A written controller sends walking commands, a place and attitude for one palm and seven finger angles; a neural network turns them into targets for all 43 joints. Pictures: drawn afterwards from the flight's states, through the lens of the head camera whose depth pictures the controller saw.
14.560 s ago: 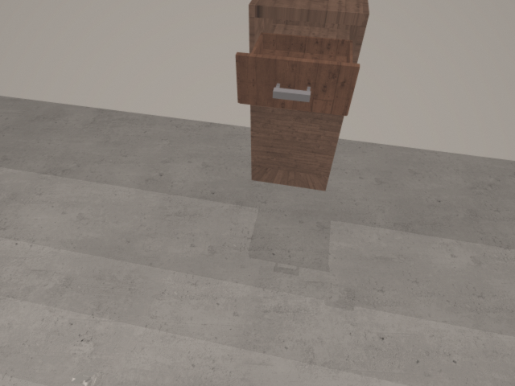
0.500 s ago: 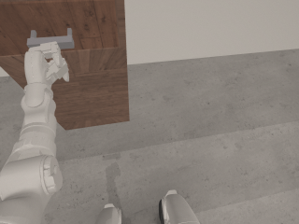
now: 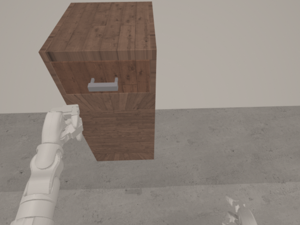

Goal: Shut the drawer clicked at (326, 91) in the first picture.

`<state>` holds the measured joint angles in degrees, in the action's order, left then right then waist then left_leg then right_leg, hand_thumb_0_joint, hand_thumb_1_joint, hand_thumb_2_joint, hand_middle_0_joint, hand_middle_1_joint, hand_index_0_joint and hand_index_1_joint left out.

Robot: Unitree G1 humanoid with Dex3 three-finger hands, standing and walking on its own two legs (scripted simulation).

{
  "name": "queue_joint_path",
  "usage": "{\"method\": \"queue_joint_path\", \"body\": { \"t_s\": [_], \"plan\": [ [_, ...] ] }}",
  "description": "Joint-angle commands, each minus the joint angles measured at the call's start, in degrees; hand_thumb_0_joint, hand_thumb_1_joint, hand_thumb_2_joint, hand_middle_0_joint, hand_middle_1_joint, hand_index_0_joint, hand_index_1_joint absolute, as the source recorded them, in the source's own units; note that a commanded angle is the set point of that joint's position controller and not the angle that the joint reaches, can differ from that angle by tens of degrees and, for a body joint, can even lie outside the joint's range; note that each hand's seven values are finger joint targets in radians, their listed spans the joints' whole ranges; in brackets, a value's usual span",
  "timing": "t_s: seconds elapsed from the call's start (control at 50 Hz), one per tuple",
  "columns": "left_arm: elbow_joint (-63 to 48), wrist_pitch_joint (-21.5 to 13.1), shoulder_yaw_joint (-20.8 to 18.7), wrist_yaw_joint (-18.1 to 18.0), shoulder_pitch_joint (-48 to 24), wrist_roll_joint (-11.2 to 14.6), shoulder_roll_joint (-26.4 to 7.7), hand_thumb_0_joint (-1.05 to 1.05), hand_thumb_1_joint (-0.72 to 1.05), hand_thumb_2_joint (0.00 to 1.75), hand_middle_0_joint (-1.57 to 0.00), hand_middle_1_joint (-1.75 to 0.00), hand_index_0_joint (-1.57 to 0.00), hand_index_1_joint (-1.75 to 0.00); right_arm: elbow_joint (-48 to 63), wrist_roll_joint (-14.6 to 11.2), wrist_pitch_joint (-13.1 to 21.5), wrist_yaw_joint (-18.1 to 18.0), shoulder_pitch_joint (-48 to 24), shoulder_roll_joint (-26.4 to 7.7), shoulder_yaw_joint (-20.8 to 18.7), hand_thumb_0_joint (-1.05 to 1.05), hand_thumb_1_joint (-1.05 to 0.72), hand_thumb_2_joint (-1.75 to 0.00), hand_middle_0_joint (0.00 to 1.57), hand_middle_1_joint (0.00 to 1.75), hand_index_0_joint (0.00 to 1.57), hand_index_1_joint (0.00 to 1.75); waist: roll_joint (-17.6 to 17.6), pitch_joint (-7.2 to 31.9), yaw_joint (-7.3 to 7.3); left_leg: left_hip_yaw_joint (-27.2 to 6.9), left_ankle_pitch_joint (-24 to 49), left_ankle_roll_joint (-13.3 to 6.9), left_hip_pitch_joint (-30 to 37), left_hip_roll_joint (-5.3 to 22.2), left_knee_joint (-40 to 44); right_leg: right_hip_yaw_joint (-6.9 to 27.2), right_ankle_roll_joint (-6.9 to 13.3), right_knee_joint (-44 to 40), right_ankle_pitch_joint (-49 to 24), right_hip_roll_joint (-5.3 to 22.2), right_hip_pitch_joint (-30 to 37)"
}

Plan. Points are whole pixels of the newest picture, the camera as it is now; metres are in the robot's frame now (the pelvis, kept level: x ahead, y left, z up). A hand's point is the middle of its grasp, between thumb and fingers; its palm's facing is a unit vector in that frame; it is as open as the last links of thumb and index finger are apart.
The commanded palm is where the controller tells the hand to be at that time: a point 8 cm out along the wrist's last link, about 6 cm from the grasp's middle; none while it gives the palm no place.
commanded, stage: draw the hand back to the body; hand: left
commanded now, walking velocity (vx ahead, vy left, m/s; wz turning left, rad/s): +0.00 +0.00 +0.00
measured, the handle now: (103, 83) +0.61 +0.21 +0.00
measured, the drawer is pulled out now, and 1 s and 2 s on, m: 0.00 0.00 0.00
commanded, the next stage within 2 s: step back with the hand held close in 0.78 s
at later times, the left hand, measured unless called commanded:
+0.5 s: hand (27, 160) +0.21 +0.24 +0.16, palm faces +0.38 -0.86 -0.35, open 3.3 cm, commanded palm +0.16 +0.28 +0.18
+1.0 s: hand (3, 171) +0.18 +0.25 +0.19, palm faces +0.43 -0.80 -0.42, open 3.3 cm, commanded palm +0.12 +0.28 +0.20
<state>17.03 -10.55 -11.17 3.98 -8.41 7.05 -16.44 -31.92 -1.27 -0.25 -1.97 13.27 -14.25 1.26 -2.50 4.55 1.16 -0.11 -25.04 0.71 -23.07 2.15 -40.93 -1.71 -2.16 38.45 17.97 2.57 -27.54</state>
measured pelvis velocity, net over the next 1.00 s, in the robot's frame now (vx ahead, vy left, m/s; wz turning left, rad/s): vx -0.01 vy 0.00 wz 0.00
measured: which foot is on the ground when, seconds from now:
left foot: down 0.00-1.00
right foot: down 0.00-1.00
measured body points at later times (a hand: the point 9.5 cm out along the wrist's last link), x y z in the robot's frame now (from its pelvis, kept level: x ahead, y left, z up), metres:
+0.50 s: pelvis +0.01 +0.00 +0.02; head -0.01 -0.02 +0.47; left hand +0.19 +0.28 +0.18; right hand +0.20 -0.21 -0.06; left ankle -0.05 +0.12 -0.72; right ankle +0.01 -0.15 -0.72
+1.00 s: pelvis -0.01 +0.00 +0.02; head -0.02 -0.02 +0.47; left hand +0.15 +0.29 +0.22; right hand +0.18 -0.22 -0.06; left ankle -0.05 +0.12 -0.72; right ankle +0.01 -0.15 -0.72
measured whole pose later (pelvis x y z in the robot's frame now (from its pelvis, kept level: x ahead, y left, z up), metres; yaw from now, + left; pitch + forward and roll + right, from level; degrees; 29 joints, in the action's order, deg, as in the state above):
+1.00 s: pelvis -0.01 +0.00 +0.02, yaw +0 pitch -3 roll -1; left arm -26.3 -9.0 -19.9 -5.6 28.9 1.8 -18.2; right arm -35.2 1.9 6.9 -4.4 11.5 -12.9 2.0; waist -4.1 -0.7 -2.5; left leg 0.3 -17.9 0.7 -4.7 2.4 -25.7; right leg -2.0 -2.1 22.5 10.6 2.0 -8.7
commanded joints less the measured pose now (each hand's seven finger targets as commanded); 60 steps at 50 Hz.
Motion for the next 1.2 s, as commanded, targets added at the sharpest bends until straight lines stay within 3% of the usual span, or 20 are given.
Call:
{"method": "queue_joint_path", "body": {
  "t_s": [0.0,0.12,0.2,0.28,0.44,0.58,0.62,0.66,0.7,0.74,0.8,0.88,0.9,0.92,0.94,0.96,1.02,1.06,1.12,1.18],
  "plan": [
    [-18.66,0.74,-2.79,-7.16,-8.57,-2.66,-10.98,0.00,0.90,0.90,-1.40,-1.60,-1.40,-1.60,7.75,-0.18,2.42,-2.55,-5.64,-6.20,-1.83,0.00,-0.90,-0.90,0.20,0.30,0.20,0.30,2.17,8.41,-1.57,1.67,17.73,-1.90,4.75,-1.83,12.48,-1.01,3.48,-7.88,-14.26,-1.66,18.01],
    [-27.97,2.43,-2.16,-9.12,-3.20,-3.80,-10.21,0.00,0.90,0.90,-1.40,-1.60,-1.40,-1.60,6.64,0.59,4.57,-3.69,-7.71,-5.53,-0.98,0.00,-0.90,-0.90,0.20,0.30,0.20,0.30,1.22,4.59,-2.01,1.67,19.79,-1.96,11.63,-1.77,17.46,-1.27,3.29,-13.46,-14.53,-2.11,21.48],
    [-34.66,2.48,-2.71,-9.50,3.69,-4.14,-9.40,0.00,0.90,0.90,-1.40,-1.60,-1.40,-1.60,6.11,1.22,6.33,-3.61,-8.20,-4.98,-0.77,0.00,-0.90,-0.90,0.20,0.30,0.20,0.30,-1.38,4.36,-3.05,1.94,23.22,-1.69,14.84,-1.87,19.67,-1.52,3.34,-15.03,-17.06,-2.08,24.84],
    [-38.62,2.77,-4.88,-9.54,11.37,-4.18,-9.71,0.00,0.90,0.90,-1.40,-1.60,-1.40,-1.60,5.63,1.89,7.26,-3.31,-8.41,-4.78,-0.91,0.00,-0.90,-0.90,0.20,0.30,0.20,0.30,1.06,2.08,-3.67,2.09,24.51,-1.72,15.60,-1.81,20.78,-1.59,3.15,-16.65,-18.31,-2.30,26.43],
    [-51.12,2.37,-9.24,-9.92,24.05,-4.37,-11.17,0.00,0.90,0.90,-1.40,-1.60,-1.40,-1.60,5.62,2.56,9.19,-2.80,-9.01,-4.24,-1.37,0.00,-0.90,-0.90,0.20,0.30,0.20,0.30,-1.50,0.98,-4.84,2.13,26.64,-1.55,16.41,-1.78,20.91,-1.26,2.95,-17.35,-19.66,-2.24,28.09],
    [-57.66,1.60,-13.06,-10.49,33.88,-4.61,-12.25,0.00,0.90,0.90,-1.40,-1.60,-1.40,-1.60,5.74,2.45,11.13,-3.03,-8.15,-3.95,-1.86,0.00,-0.90,-0.90,0.20,0.30,0.20,0.30,-1.31,-0.82,-5.63,1.99,27.57,-1.27,16.46,-1.19,20.21,-1.24,2.91,-16.88,-19.70,-2.49,27.01],
    [-54.24,1.98,-11.19,-10.29,33.29,-4.89,-10.11,0.00,0.90,0.90,-1.40,-1.60,-1.40,-1.60,4.85,2.43,11.37,-3.23,-8.08,-4.11,-1.96,0.00,-0.90,-0.90,0.20,0.30,0.20,0.30,0.63,-5.44,-4.88,2.11,24.47,-1.28,15.53,-1.16,20.55,-1.44,2.94,-18.18,-16.71,-2.73,24.00],
    [-53.18,1.99,-10.68,-10.49,31.16,-4.85,-9.66,0.00,0.90,0.90,-1.40,-1.60,-1.40,-1.60,4.67,2.38,11.29,-3.54,-7.74,-4.31,-1.90,0.00,-0.90,-0.90,0.20,0.30,0.20,0.30,1.37,-6.89,-4.51,1.88,21.05,-1.53,15.02,-1.04,21.18,-1.42,2.80,-18.44,-13.17,-2.45,23.07],
    [-52.56,1.88,-11.44,-10.83,31.45,-4.93,-10.20,0.00,0.90,0.90,-1.40,-1.60,-1.40,-1.60,4.58,2.48,11.32,-3.96,-7.53,-4.31,-2.10,0.00,-0.90,-0.90,0.20,0.30,0.20,0.30,2.51,-4.90,-4.93,1.99,20.81,-1.92,15.81,-1.18,20.93,-1.21,2.79,-18.31,-12.88,-2.28,23.69],
    [-54.05,1.59,-11.16,-10.83,30.22,-5.06,-10.39,0.00,0.90,0.90,-1.40,-1.60,-1.40,-1.60,4.69,2.50,11.67,-3.94,-7.81,-4.28,-1.97,0.00,-0.90,-0.90,0.20,0.30,0.20,0.30,-0.35,-4.11,-5.03,1.86,20.19,-1.80,16.12,-1.31,21.03,-0.83,2.92,-18.32,-12.15,-2.12,24.11],
    [-56.15,1.12,-12.03,-11.28,31.00,-5.31,-11.33,0.00,0.90,0.90,-1.40,-1.60,-1.40,-1.60,4.67,2.79,12.52,-3.87,-7.89,-4.11,-1.86,0.00,-0.90,-0.90,0.20,0.30,0.20,0.30,-1.29,-1.52,-5.66,1.67,22.95,-1.58,16.37,-1.54,20.83,-0.90,3.06,-17.26,-15.34,-2.08,26.42],
    [-56.69,1.14,-12.15,-11.24,31.16,-5.35,-11.38,0.00,0.90,0.90,-1.40,-1.60,-1.40,-1.60,4.57,2.77,13.14,-3.69,-8.10,-3.86,-1.73,0.00,-0.90,-0.90,0.20,0.30,0.20,0.30,-2.08,-2.87,-5.70,1.52,24.03,-1.16,15.80,-1.41,20.89,-0.97,3.13,-17.15,-16.23,-2.32,26.40],
    [-58.81,-1.65,-18.84,-11.46,27.41,-4.94,-16.37,0.00,0.90,0.90,-1.40,-1.60,-1.40,-1.60,6.61,2.67,10.88,-3.27,-7.78,-5.46,-1.83,0.00,-0.90,-0.90,0.20,0.30,0.20,0.30,-0.39,-8.22,-2.14,1.59,19.41,-2.28,10.66,-0.83,19.52,4.44,3.18,-20.13,-18.04,0.05,19.72],
    [-56.36,-2.64,-19.59,-11.28,28.14,-5.20,-16.75,0.00,0.90,0.90,-1.40,-1.60,-1.40,-1.60,6.17,2.68,9.67,-3.40,-7.85,-4.66,-1.79,0.00,-0.90,-0.90,0.20,0.30,0.20,0.30,1.69,-8.47,-2.50,0.44,16.80,-2.24,9.77,-1.38,19.38,4.43,3.44,-21.36,-16.08,1.00,19.27],
    [-51.86,-2.50,-16.55,-10.91,35.23,-5.30,-12.27,0.00,0.90,0.90,-1.40,-1.60,-1.40,-1.60,5.84,2.72,8.58,-3.42,-7.89,-4.61,-2.35,0.00,-0.90,-0.90,0.20,0.30,0.20,0.30,3.72,-7.37,-2.12,0.54,17.96,-2.25,10.68,-1.17,18.70,4.50,3.43,-21.49,-16.15,1.21,18.17],
    [-52.00,-2.66,-14.92,-10.57,37.40,-5.27,-10.62,0.00,0.90,0.90,-1.40,-1.60,-1.40,-1.60,6.25,2.75,7.74,-3.09,-7.81,-4.93,-2.68,0.00,-0.90,-0.90,0.20,0.30,0.20,0.30,3.01,-5.47,-1.93,0.84,19.67,-2.26,11.39,-1.03,18.46,4.12,3.30,-21.07,-17.44,1.33,18.40],
    [-54.65,-3.86,-14.95,-10.55,40.70,-5.19,-10.85,0.00,0.90,0.90,-1.40,-1.60,-1.40,-1.60,7.00,2.86,6.38,-2.96,-8.25,-5.27,-3.39,0.00,-0.90,-0.90,0.20,0.30,0.20,0.30,-0.29,0.62,-1.85,0.72,26.55,-2.08,11.69,-0.43,18.71,2.22,2.82,-17.72,-23.64,1.22,21.60],
    [-55.56,-4.14,-15.98,-10.88,43.11,-5.12,-11.72,0.00,0.90,0.90,-1.40,-1.60,-1.40,-1.60,7.68,2.61,5.59,-2.86,-7.95,-5.21,-3.82,0.00,-0.90,-0.90,0.20,0.30,0.20,0.30,-0.24,4.16,-1.96,0.63,30.40,-1.84,11.42,0.06,18.45,1.49,2.46,-15.52,-26.88,1.00,23.63],
    [-58.11,-4.50,-18.08,-11.40,44.13,-4.85,-14.08,0.00,0.90,0.90,-1.40,-1.60,-1.40,-1.60,8.81,2.34,4.84,-3.21,-8.49,-5.14,-4.21,0.00,-0.90,-0.90,0.20,0.30,0.20,0.30,-0.42,6.19,-2.37,-0.11,32.86,-1.48,9.97,0.19,18.50,0.83,2.06,-13.22,-29.16,0.73,24.39],
    [-58.28,-4.63,-17.87,-11.72,44.81,-4.79,-13.61,0.00,0.90,0.90,-1.40,-1.60,-1.40,-1.60,9.49,2.02,4.60,-3.51,-8.13,-4.79,-4.49,0.00,-0.90,-0.90,0.20,0.30,0.20,0.30,0.07,5.27,-2.22,-0.30,31.90,-1.58,7.84,0.66,18.74,0.72,1.57,-11.61,-28.67,0.37,23.64]
  ]
}}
